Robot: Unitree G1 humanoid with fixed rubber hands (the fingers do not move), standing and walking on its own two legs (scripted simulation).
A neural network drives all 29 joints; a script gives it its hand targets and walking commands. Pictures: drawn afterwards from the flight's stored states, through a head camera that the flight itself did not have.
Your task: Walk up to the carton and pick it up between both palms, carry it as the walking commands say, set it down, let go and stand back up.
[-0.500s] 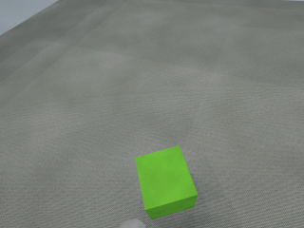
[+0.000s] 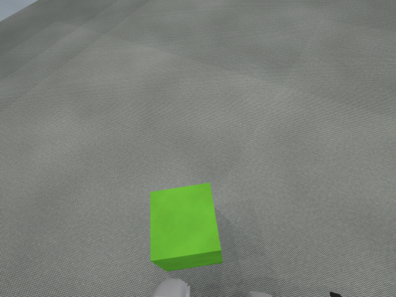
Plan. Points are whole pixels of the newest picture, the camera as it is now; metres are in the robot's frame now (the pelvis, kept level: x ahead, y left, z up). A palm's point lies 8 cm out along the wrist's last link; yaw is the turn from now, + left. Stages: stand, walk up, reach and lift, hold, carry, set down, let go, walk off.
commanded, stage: walk up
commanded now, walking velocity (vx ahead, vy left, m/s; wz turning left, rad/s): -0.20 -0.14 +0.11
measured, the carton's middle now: (187, 228) +0.43 +0.13 -0.62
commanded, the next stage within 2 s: none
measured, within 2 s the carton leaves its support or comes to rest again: neither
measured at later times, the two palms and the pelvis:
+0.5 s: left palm out of the picture -0.04 +0.25 -0.10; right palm out of the picture +0.04 -0.25 -0.12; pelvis -0.08 +0.01 +0.02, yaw +2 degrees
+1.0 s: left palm out of the picture -0.05 +0.31 -0.12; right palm out of the picture -0.06 -0.17 -0.09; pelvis -0.09 +0.07 +0.02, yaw +2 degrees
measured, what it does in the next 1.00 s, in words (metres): walks backwards: left foot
